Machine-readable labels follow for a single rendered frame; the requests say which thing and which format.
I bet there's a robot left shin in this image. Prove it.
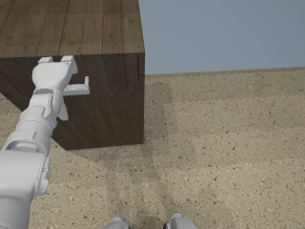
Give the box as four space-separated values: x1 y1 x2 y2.
111 217 123 222

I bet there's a drawer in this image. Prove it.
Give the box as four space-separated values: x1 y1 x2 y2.
0 54 138 98

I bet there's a robot left hand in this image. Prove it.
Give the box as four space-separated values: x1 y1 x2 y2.
31 55 78 121

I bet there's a robot left upper arm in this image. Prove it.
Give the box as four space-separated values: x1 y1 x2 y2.
0 149 51 229

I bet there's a left robot forearm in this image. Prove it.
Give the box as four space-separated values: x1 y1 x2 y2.
0 85 63 156

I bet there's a robot right shin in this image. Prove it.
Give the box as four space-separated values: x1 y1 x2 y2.
170 213 181 220

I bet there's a cabinet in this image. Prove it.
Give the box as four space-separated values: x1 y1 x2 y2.
0 0 145 151

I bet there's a handle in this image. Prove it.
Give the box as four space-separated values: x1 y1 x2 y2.
62 76 90 96

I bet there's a robot shin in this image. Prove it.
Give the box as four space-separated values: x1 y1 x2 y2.
170 213 181 220
111 217 123 222

